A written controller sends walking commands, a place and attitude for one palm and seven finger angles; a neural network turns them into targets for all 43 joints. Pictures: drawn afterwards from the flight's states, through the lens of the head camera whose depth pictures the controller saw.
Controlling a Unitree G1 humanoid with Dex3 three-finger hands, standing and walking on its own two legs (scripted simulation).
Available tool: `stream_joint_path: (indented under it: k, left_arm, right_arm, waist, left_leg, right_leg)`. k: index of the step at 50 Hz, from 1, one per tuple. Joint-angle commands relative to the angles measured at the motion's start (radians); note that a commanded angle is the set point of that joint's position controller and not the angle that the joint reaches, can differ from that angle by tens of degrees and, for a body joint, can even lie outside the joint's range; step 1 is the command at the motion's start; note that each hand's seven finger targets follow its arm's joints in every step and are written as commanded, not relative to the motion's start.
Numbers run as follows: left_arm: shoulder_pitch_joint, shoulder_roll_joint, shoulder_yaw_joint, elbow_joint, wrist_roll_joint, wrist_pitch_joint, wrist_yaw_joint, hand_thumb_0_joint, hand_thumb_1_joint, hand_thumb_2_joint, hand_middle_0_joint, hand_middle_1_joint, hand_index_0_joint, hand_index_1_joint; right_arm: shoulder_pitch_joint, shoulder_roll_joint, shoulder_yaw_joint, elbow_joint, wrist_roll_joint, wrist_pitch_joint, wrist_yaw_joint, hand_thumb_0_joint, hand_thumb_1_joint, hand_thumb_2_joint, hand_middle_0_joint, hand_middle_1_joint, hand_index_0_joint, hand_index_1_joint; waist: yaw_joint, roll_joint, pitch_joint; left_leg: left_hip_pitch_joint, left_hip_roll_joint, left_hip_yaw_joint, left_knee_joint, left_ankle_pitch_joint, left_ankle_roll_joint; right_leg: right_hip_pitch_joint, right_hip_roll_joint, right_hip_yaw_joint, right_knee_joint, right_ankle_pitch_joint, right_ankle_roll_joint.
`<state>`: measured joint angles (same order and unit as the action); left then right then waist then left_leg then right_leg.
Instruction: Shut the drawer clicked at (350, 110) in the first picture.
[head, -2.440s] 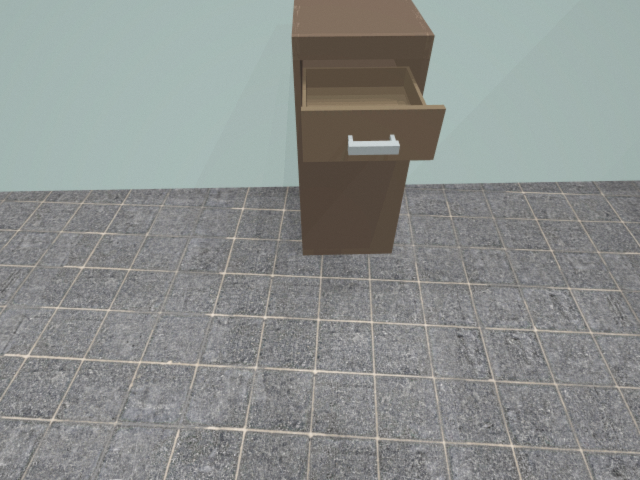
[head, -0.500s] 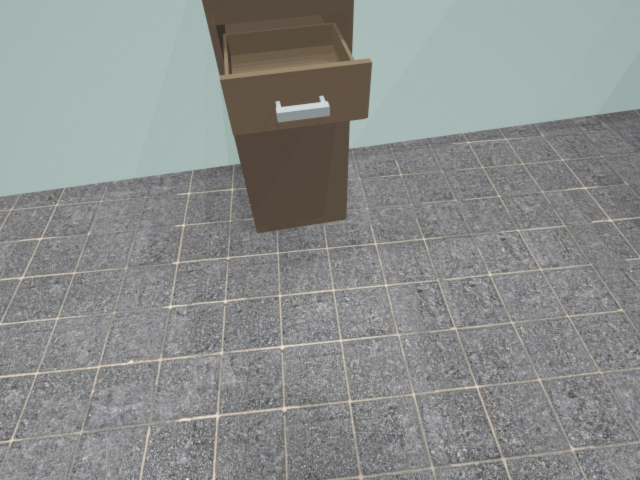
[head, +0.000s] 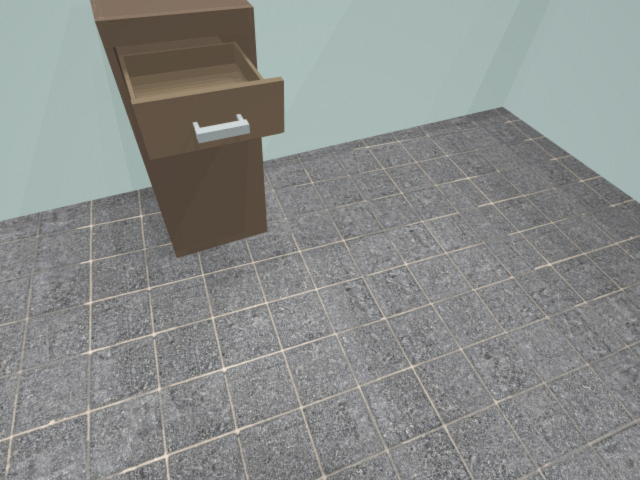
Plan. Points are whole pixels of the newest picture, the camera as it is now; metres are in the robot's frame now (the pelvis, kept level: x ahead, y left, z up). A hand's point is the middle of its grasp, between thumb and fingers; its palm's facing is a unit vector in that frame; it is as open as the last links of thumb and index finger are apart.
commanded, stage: walk to a spot facing it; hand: left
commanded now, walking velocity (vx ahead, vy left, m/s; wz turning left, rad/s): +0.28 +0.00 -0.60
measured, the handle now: (220, 126) +0.82 +0.29 -0.03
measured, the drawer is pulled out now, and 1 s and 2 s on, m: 0.28 0.28 0.28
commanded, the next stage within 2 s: turn to face it in 1.00 s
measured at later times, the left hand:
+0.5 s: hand (315, 368) +0.34 +0.03 -0.18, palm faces -0.41 -0.90 -0.16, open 7.4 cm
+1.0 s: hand (298, 338) +0.39 +0.06 -0.18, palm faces -0.41 -0.90 -0.14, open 7.4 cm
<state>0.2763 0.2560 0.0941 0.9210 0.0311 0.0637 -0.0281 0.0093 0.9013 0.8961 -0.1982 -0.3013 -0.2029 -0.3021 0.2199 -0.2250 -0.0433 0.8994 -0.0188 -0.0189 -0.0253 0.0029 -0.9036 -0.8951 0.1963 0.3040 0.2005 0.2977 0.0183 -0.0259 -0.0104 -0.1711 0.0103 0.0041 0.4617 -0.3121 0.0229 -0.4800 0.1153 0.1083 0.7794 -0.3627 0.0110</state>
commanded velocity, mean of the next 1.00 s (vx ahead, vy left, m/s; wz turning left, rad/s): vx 0.32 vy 0.00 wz -0.40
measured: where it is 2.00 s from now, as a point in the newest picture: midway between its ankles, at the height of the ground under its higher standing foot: (386, 418)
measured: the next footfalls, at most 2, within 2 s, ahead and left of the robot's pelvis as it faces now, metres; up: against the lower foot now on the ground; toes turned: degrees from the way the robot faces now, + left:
right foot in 0.42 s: +0.22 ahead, -0.21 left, +0.00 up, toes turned -25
left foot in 0.84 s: +0.37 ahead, -0.04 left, +0.00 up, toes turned -17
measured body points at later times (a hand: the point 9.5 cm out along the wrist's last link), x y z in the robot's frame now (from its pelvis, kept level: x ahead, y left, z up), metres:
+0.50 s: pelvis +0.12 -0.08 -0.03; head +0.17 -0.09 +0.42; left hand +0.36 +0.08 -0.17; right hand -0.07 -0.25 -0.16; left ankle +0.02 +0.10 -0.65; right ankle +0.19 -0.19 -0.74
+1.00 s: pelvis +0.31 -0.10 +0.00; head +0.32 -0.07 +0.45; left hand +0.41 +0.11 -0.17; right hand +0.24 -0.34 -0.13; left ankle +0.34 -0.03 -0.74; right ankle +0.22 -0.21 -0.65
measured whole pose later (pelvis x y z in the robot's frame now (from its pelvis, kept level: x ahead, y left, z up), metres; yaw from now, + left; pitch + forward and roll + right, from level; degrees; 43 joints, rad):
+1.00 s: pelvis +0.31 -0.10 +0.00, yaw -29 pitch -1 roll -1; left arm 0.33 0.21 0.09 1.05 0.04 0.01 -0.03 0.01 0.91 0.90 -0.19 -0.30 -0.20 -0.30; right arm 0.27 -0.13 -0.04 0.97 -0.03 -0.09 -0.03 -0.01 -0.93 -0.89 0.20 0.30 0.20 0.30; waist 0.02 -0.06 0.00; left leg -0.18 0.06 0.22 0.47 -0.28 0.05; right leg -0.48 -0.03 -0.03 1.14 -0.29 -0.01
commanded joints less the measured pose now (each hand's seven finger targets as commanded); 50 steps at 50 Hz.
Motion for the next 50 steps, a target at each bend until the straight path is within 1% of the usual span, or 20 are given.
stream_joint_path:
  k: [1,3,8,13,17,19,20,21,22,23,25,28,37,40,41,43,44,46,48,50]
  left_arm:
    - [-0.086,0.073,0.026,-0.118,0.009,-0.044,-0.037,0.0,0.9,0.9,-0.2,-0.3,-0.2,-0.3]
    - [-0.082,0.04,0.011,-0.102,0.007,-0.04,-0.042,0.0,0.9,0.9,-0.2,-0.3,-0.2,-0.3]
    - [-0.213,0.014,-0.016,-0.124,0.005,-0.04,-0.045,0.0,0.9,0.9,-0.2,-0.3,-0.2,-0.3]
    - [-0.354,-0.006,-0.038,-0.138,-0.004,-0.043,-0.051,0.0,0.9,0.9,-0.2,-0.3,-0.2,-0.3]
    - [-0.274,0.013,-0.029,-0.11,-0.006,-0.057,-0.044,0.0,0.9,0.9,-0.2,-0.3,-0.2,-0.3]
    - [-0.036,0.068,-0.007,-0.039,-0.002,-0.081,-0.031,0.0,0.9,0.9,-0.2,-0.3,-0.2,-0.3]
    - [0.108,0.174,0.02,0.003,0.0,-0.094,-0.017,0.0,0.9,0.9,-0.2,-0.3,-0.2,-0.3]
    - [0.206,0.27,0.042,0.02,-0.017,-0.099,-0.002,0.0,0.9,0.9,-0.2,-0.3,-0.2,-0.3]
    - [0.191,0.289,0.046,0.021,-0.035,-0.084,0.008,0.0,0.9,0.9,-0.2,-0.3,-0.2,-0.3]
    - [0.079,0.241,0.035,-0.013,-0.032,-0.079,0.014,0.0,0.9,0.9,-0.2,-0.3,-0.2,-0.3]
    - [-0.065,0.135,0.002,-0.043,-0.022,-0.088,0.025,0.0,0.9,0.9,-0.2,-0.3,-0.2,-0.3]
    - [-0.12,0.096,-0.008,-0.034,-0.004,-0.103,0.033,0.0,0.9,0.9,-0.2,-0.3,-0.2,-0.3]
    - [0.001,0.089,-0.001,0.016,-0.007,-0.111,0.025,0.0,0.9,0.9,-0.2,-0.3,-0.2,-0.3]
    - [0.005,0.079,-0.002,0.021,-0.015,-0.105,0.024,0.0,0.9,0.9,-0.2,-0.3,-0.2,-0.3]
    - [0.005,0.053,-0.008,0.015,-0.018,-0.103,0.021,0.0,0.9,0.9,-0.2,-0.3,-0.2,-0.3]
    - [-0.024,-0.023,-0.023,-0.029,-0.018,-0.11,0.01,0.0,0.9,0.9,-0.2,-0.3,-0.2,-0.3]
    - [-0.078,0.027,-0.009,-0.028,-0.002,-0.107,0.016,0.0,0.9,0.9,-0.2,-0.3,-0.2,-0.3]
    - [-0.063,0.009,0.0,0.001,0.002,-0.106,-0.001,0.0,0.9,0.9,-0.2,-0.3,-0.2,-0.3]
    - [0.009,-0.025,0.0,0.038,0.003,-0.086,-0.005,0.0,0.9,0.9,-0.2,-0.3,-0.2,-0.3]
    - [0.018,-0.041,0.0,0.042,0.005,-0.069,-0.004,0.0,0.9,0.9,-0.2,-0.3,-0.2,-0.3]
  right_arm:
    - [0.015,-0.152,-0.024,-0.053,-0.006,-0.037,-0.01,0.0,-0.9,-0.9,0.2,0.3,0.2,0.3]
    - [0.078,-0.113,-0.006,-0.025,0.001,-0.052,-0.012,0.0,-0.9,-0.9,0.2,0.3,0.2,0.3]
    - [0.268,-0.105,0.0,0.046,-0.001,-0.069,-0.017,0.0,-0.9,-0.9,0.2,0.3,0.2,0.3]
    - [0.328,-0.109,-0.003,0.095,-0.012,-0.065,-0.012,0.0,-0.9,-0.9,0.2,0.3,0.2,0.3]
    - [0.295,-0.142,-0.017,0.111,-0.011,-0.062,-0.011,0.0,-0.9,-0.9,0.2,0.3,0.2,0.3]
    - [0.272,-0.161,-0.02,0.105,-0.002,-0.056,-0.005,0.0,-0.9,-0.9,0.2,0.3,0.2,0.3]
    - [0.3,-0.117,-0.013,0.095,0.016,-0.055,0.011,0.0,-0.9,-0.9,0.2,0.3,0.2,0.3]
    - [0.307,-0.046,-0.006,0.053,0.028,-0.06,0.008,0.0,-0.9,-0.9,0.2,0.3,0.2,0.3]
    - [0.182,-0.071,-0.012,0.023,0.021,-0.057,0.001,0.0,-0.9,-0.9,0.2,0.3,0.2,0.3]
    - [0.156,-0.069,-0.019,0.01,0.017,-0.052,0.003,0.0,-0.9,-0.9,0.2,0.3,0.2,0.3]
    - [0.156,-0.06,-0.019,0.047,-0.005,-0.026,0.01,0.0,-0.9,-0.9,0.2,0.3,0.2,0.3]
    - [0.276,-0.015,-0.019,0.087,-0.014,0.003,0.015,0.0,-0.9,-0.9,0.2,0.3,0.2,0.3]
    - [0.067,0.001,-0.025,0.012,-0.009,-0.027,0.037,0.0,-0.9,-0.9,0.2,0.3,0.2,0.3]
    - [0.112,-0.007,-0.026,0.035,-0.008,-0.043,0.031,0.0,-0.9,-0.9,0.2,0.3,0.2,0.3]
    - [0.155,-0.036,-0.031,0.054,-0.007,-0.048,0.023,0.0,-0.9,-0.9,0.2,0.3,0.2,0.3]
    - [0.328,-0.187,-0.063,0.08,-0.024,-0.047,0.014,0.0,-0.9,-0.9,0.2,0.3,0.2,0.3]
    - [0.316,-0.135,-0.049,0.09,-0.021,-0.051,0.004,0.0,-0.9,-0.9,0.2,0.3,0.2,0.3]
    - [0.205,-0.066,-0.024,0.069,-0.012,-0.064,0.001,0.0,-0.9,-0.9,0.2,0.3,0.2,0.3]
    - [0.146,-0.027,-0.013,0.071,-0.003,-0.08,-0.007,0.0,-0.9,-0.9,0.2,0.3,0.2,0.3]
    - [0.182,-0.02,-0.017,0.087,-0.001,-0.085,-0.013,0.0,-0.9,-0.9,0.2,0.3,0.2,0.3]
  waist:
    - [0.003,0.136,0.131]
    - [-0.006,0.147,0.121]
    - [-0.061,0.152,0.146]
    - [-0.1,0.177,0.192]
    - [-0.041,0.187,0.13]
    - [0.075,0.137,-0.032]
    - [0.128,-0.02,-0.173]
    - [0.125,-0.187,-0.322]
    - [0.135,-0.062,-0.239]
    - [0.082,-0.036,-0.136]
    - [0.003,-0.027,0.026]
    - [-0.085,-0.054,0.017]
    - [-0.007,-0.092,0.05]
    - [-0.039,-0.039,0.065]
    - [-0.061,0.018,0.068]
    - [-0.127,0.363,0.04]
    - [-0.133,0.282,0.071]
    - [-0.067,0.07,0.122]
    - [-0.015,0.095,0.093]
    - [-0.017,0.109,0.071]
  left_leg:
    - [0.003,0.298,-0.186,-0.325,-0.197,0.097]
    - [0.057,0.25,-0.08,-0.295,-0.035,0.083]
    - [0.239,0.293,-0.002,-0.233,0.366,0.103]
    - [0.218,0.315,0.118,-0.219,0.468,0.096]
    - [0.222,0.335,0.219,-0.062,0.828,0.075]
    - [0.1,0.293,0.268,0.278,0.869,0.013]
    - [-0.178,0.247,0.27,0.578,0.488,-0.027]
    - [-0.437,0.09,0.202,0.942,-0.267,-0.072]
    - [-0.502,0.115,0.062,1.011,-0.252,-0.044]
    - [-0.501,0.145,0.031,1.016,-0.153,-0.038]
    - [-0.408,0.192,0.022,0.898,-0.039,-0.047]
    - [-0.294,0.179,0.047,0.722,-0.003,-0.063]
    - [-0.25,0.102,0.084,0.267,0.019,-0.054]
    - [-0.024,0.068,0.112,0.07,0.063,-0.05]
    - [0.109,0.102,0.066,0.011,0.0,-0.036]
    - [0.25,0.481,-0.443,-0.281,-0.293,0.124]
    - [0.175,0.487,-0.47,-0.326,-0.305,0.133]
    - [0.096,0.413,-0.261,-0.311,-0.101,0.103]
    - [0.082,0.348,-0.04,-0.275,0.19,0.06]
    - [0.099,0.318,0.058,-0.245,0.388,0.053]
  right_leg:
    - [-0.284,-0.136,-0.064,0.397,0.093,0.034]
    - [-0.307,-0.142,-0.091,0.453,0.161,0.035]
    - [-0.425,-0.193,-0.147,0.351,0.174,0.043]
    - [-0.288,-0.195,-0.216,0.075,0.163,0.005]
    - [-0.04,-0.129,-0.269,-0.078,0.082,-0.066]
    - [0.366,-0.069,-0.304,-0.205,0.153,-0.098]
    - [0.711,-0.246,-0.098,-0.244,0.132,-0.163]
    - [0.869,-0.565,0.442,-0.371,0.2,-0.283]
    - [0.726,-0.567,0.456,-0.467,0.149,-0.309]
    - [0.555,-0.531,0.412,-0.516,-0.064,-0.282]
    - [0.226,-0.44,0.221,-0.571,-0.107,-0.22]
    - [0.079,-0.356,0.061,-0.583,-0.019,-0.188]
    - [0.191,-0.334,0.119,-0.577,-0.081,-0.204]
    - [0.113,-0.28,0.08,-0.488,-0.096,-0.167]
    - [0.008,-0.233,0.053,-0.39,-0.097,-0.139]
    - [-0.243,-0.078,-0.172,0.158,-0.188,-0.054]
    - [-0.267,-0.132,-0.092,0.336,-0.134,-0.051]
    - [-0.268,-0.197,-0.077,0.432,0.033,-0.04]
    - [-0.215,-0.214,-0.09,0.432,0.119,-0.016]
    - [-0.204,-0.212,-0.112,0.429,0.146,0.005]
